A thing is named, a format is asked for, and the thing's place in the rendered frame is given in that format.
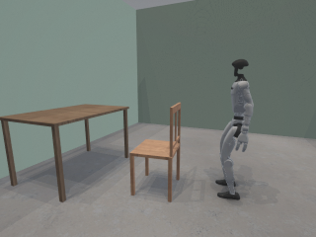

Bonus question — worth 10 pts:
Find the humanoid robot torso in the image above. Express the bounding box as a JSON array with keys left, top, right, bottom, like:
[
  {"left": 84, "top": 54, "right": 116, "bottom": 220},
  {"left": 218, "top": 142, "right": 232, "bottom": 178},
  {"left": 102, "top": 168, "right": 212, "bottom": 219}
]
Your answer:
[{"left": 230, "top": 78, "right": 250, "bottom": 127}]

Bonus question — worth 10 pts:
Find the table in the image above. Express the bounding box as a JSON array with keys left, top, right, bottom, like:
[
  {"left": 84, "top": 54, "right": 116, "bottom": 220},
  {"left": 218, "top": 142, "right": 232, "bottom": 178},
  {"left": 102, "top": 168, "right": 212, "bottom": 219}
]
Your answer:
[{"left": 0, "top": 104, "right": 129, "bottom": 202}]

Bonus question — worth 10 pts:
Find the chair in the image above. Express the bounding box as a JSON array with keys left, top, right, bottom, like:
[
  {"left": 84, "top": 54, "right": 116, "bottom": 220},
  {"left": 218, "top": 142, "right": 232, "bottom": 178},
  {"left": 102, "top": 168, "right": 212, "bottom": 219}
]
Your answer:
[{"left": 129, "top": 102, "right": 181, "bottom": 202}]

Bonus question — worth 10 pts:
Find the left robot shin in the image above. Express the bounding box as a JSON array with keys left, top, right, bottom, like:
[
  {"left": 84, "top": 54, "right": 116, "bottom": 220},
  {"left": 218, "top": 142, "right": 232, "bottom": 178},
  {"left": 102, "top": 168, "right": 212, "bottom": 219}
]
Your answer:
[{"left": 221, "top": 159, "right": 235, "bottom": 195}]

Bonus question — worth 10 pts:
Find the robot left hand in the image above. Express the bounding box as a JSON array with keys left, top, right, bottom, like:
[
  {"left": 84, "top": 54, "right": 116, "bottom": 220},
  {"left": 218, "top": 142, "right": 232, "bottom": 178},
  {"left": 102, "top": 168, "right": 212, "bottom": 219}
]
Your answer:
[{"left": 235, "top": 132, "right": 249, "bottom": 152}]

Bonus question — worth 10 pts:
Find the left robot upper arm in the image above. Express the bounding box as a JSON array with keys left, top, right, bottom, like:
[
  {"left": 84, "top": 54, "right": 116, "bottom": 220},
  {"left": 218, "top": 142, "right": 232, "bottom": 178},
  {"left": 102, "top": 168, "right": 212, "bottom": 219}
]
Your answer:
[{"left": 237, "top": 81, "right": 254, "bottom": 110}]

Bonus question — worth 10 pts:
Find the left robot forearm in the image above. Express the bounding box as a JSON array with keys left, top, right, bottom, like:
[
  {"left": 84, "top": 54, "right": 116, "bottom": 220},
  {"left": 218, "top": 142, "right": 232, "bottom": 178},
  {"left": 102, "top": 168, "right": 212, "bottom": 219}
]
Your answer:
[{"left": 240, "top": 104, "right": 253, "bottom": 133}]

